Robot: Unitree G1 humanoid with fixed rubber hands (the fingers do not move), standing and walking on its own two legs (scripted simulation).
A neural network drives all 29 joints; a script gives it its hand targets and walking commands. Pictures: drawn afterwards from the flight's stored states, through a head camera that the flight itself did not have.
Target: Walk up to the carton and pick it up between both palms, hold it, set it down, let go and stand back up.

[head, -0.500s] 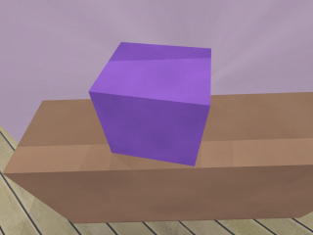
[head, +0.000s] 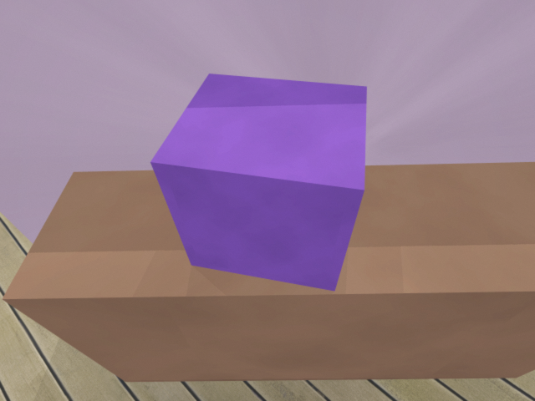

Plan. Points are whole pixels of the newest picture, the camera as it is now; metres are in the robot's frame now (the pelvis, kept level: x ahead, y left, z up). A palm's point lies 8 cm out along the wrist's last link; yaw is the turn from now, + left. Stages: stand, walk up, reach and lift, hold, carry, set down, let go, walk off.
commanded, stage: stand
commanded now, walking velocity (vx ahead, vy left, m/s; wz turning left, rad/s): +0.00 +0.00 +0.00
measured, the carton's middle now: (272, 182) +0.48 +0.01 +0.04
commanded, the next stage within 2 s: none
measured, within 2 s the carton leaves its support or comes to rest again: neither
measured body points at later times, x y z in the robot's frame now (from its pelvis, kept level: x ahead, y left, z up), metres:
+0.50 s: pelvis +0.01 +0.00 +0.00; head +0.01 +0.00 +0.45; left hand +0.06 +0.26 -0.13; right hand +0.06 -0.26 -0.13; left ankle +0.04 +0.14 -0.73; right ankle -0.01 -0.12 -0.73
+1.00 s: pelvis +0.01 +0.00 +0.00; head +0.01 +0.00 +0.45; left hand +0.05 +0.26 -0.13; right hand +0.06 -0.25 -0.14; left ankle +0.04 +0.14 -0.73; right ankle -0.01 -0.12 -0.73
